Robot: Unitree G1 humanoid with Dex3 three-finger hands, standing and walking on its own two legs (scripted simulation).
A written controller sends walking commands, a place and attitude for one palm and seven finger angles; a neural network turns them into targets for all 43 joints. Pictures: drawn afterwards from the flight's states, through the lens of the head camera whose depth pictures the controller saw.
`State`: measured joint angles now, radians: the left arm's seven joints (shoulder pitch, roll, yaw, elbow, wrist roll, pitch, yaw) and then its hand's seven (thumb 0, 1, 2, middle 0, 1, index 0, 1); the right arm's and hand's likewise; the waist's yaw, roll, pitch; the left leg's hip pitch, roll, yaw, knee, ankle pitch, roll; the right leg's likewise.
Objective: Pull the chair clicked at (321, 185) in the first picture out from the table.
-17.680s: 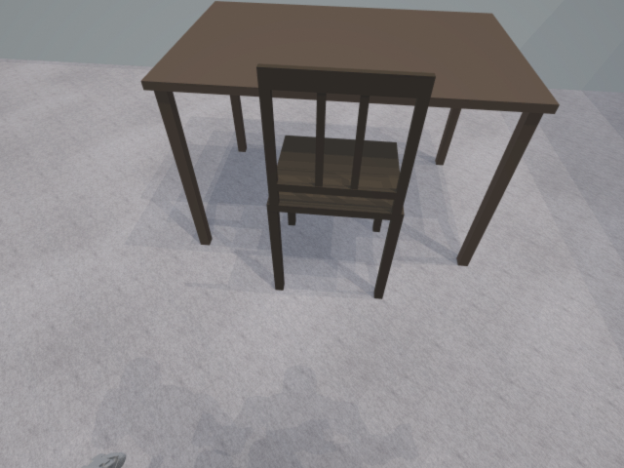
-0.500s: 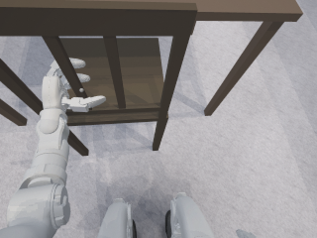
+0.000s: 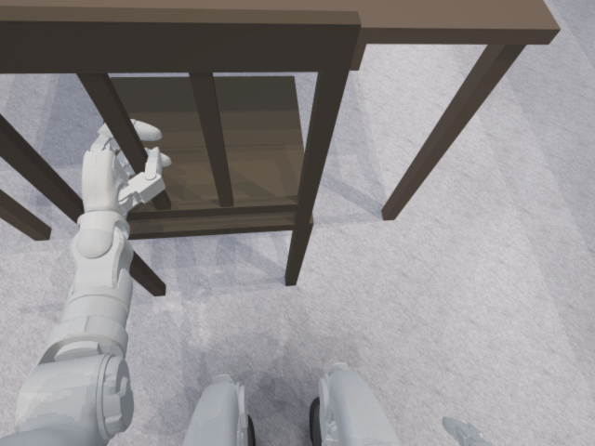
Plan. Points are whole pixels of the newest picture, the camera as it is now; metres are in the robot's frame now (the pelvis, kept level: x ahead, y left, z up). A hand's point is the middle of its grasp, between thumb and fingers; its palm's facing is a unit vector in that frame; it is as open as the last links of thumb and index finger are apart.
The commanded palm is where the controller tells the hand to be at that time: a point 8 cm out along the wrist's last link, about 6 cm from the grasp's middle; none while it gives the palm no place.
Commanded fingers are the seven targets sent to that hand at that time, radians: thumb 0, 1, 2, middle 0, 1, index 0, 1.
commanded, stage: hook a spindle and tug to test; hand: left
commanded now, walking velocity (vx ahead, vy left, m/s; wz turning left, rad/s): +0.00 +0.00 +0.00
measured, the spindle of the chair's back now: (136, 155) +0.49 +0.19 +0.03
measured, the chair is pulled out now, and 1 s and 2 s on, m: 0.00 0.04 0.23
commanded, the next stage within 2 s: step backward, pulling the chair out in 0.40 s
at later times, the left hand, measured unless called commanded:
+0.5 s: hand (154, 192) +0.44 +0.16 +0.02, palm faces +0.04 -1.00 -0.03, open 5.3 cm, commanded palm +0.42 +0.21 +0.02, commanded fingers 0.00 0.90 0.90 -0.50 -1.45 -0.50 -1.45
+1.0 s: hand (160, 197) +0.42 +0.15 +0.04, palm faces +0.03 -0.99 -0.12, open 5.1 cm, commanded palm +0.40 +0.20 +0.04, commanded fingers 0.00 0.90 0.90 -0.50 -1.45 -0.50 -1.45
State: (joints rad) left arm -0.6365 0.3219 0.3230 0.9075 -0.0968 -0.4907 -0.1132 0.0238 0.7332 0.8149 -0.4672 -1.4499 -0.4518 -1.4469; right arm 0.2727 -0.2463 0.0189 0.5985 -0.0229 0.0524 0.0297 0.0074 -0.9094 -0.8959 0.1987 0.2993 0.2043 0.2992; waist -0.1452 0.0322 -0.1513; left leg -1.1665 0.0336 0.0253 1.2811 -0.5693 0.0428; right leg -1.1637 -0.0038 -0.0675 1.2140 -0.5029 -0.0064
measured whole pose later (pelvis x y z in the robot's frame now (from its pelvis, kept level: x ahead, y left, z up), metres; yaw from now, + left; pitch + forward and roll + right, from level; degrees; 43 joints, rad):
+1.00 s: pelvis +0.03 +0.02 +0.10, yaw +0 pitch +11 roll -2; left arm -0.51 0.22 0.10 0.99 -0.06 -0.24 0.07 0.03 0.74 0.76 -0.29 -1.12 -0.49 -1.45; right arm 0.28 -0.24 -0.02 0.65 0.01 0.11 -0.08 0.01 -0.91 -0.90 0.20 0.30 0.20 0.30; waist -0.11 0.00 0.05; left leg -0.48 0.00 0.06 0.63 -0.34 0.06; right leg -0.50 -0.01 -0.03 0.60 -0.26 0.00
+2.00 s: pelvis -0.13 -0.04 +0.11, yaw -3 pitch +2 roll +0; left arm -0.48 0.19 0.12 1.06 -0.05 -0.21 0.11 0.00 0.67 0.75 -0.26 -1.11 -0.50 -1.45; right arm 0.19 -0.25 0.01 0.80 0.03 -0.02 -0.10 0.01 -0.91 -0.90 0.20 0.30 0.21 0.30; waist -0.06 0.06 0.16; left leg -0.50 0.00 -0.04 0.85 -0.39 -0.03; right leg -0.30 -0.02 0.00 0.56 -0.31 0.01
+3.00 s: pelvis -0.35 -0.03 +0.12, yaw +1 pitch +2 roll +2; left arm -0.52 0.17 0.05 1.03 -0.01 -0.18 0.10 0.04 0.69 0.79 -0.18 -1.12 -0.47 -1.45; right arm 0.17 -0.27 0.00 0.77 0.03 -0.01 -0.11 0.01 -0.91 -0.90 0.20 0.30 0.21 0.30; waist -0.08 0.03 0.17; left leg -0.44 -0.02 -0.05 0.87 -0.45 -0.04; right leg -0.33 -0.04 -0.03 0.50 -0.21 -0.02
